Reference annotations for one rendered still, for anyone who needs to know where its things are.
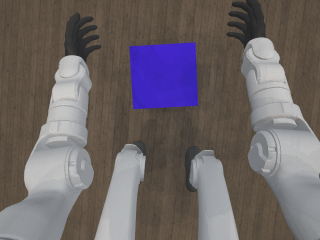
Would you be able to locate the robot right upper arm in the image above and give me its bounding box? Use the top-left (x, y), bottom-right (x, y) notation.
top-left (247, 128), bottom-right (320, 240)

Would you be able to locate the robot right shin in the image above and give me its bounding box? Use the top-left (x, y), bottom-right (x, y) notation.
top-left (189, 150), bottom-right (224, 187)

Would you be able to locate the robot right forearm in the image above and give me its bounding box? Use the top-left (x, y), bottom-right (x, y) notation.
top-left (240, 37), bottom-right (320, 143)

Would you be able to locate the robot right thigh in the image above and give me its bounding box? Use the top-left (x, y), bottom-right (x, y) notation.
top-left (190, 155), bottom-right (239, 240)

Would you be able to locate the robot left upper arm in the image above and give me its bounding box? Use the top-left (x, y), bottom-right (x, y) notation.
top-left (0, 145), bottom-right (94, 240)

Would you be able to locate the robot left forearm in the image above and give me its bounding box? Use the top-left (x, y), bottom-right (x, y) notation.
top-left (24, 55), bottom-right (92, 190)

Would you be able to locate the right robot hand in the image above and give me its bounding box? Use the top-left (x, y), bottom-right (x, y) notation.
top-left (226, 0), bottom-right (266, 49)

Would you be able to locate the carton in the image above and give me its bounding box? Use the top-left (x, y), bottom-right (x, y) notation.
top-left (129, 42), bottom-right (198, 109)

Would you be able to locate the left robot hand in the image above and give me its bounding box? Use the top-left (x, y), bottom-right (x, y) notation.
top-left (64, 12), bottom-right (101, 63)

